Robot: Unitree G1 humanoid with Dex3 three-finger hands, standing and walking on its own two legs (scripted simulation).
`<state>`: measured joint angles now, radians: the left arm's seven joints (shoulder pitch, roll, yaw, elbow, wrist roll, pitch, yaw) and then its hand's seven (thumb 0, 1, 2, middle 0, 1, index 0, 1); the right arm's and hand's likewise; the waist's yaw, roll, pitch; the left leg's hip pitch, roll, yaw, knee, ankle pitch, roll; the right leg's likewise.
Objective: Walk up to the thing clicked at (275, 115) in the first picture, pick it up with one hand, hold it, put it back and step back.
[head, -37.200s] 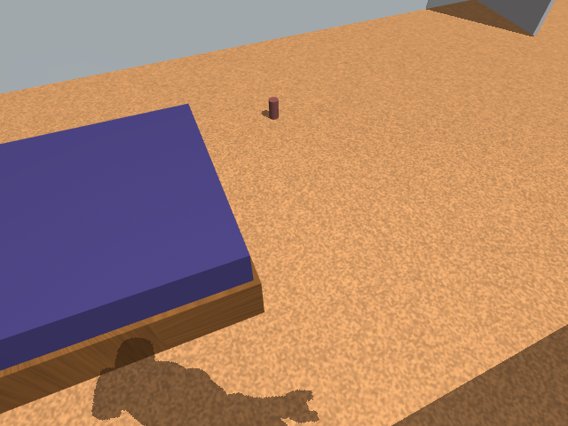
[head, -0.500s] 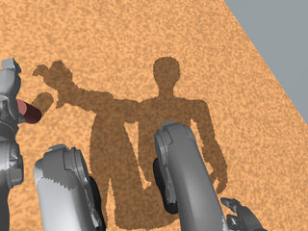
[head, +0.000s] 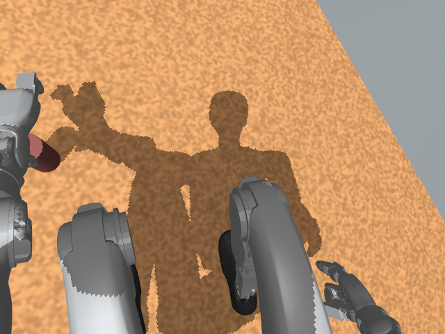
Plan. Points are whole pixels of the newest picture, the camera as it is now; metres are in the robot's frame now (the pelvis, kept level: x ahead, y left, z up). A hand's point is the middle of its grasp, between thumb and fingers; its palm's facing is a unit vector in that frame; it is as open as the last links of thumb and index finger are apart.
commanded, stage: rest palm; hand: left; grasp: from above
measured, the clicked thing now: (37, 154) +0.45 +0.30 -0.27
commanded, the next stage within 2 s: close in 1.00 s
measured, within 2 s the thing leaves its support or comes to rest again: neither
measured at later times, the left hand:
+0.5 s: hand (29, 148) +0.45 +0.29 -0.23, palm faces -0.46 -0.10 -0.88, open 14.2 cm
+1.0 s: hand (28, 151) +0.44 +0.30 -0.24, palm faces -0.45 -0.11 -0.89, open 13.9 cm
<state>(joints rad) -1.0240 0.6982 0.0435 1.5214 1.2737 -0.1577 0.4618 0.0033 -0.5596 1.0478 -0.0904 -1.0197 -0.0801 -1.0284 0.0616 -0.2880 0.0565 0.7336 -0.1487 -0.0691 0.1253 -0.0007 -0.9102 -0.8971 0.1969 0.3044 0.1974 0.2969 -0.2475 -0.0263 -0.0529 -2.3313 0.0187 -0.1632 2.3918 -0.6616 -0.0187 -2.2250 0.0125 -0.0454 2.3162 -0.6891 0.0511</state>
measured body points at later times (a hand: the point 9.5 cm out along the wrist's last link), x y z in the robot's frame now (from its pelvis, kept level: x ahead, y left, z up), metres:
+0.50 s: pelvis +0.00 -0.01 -0.03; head +0.26 +0.07 +0.34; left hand +0.47 +0.30 -0.18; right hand +0.03 -0.27 -0.12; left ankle +0.08 +0.13 -0.30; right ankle +0.10 -0.14 -0.30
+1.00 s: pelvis +0.00 +0.00 -0.03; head +0.26 +0.08 +0.33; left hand +0.46 +0.30 -0.19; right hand +0.06 -0.27 -0.12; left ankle +0.08 +0.13 -0.30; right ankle +0.10 -0.14 -0.30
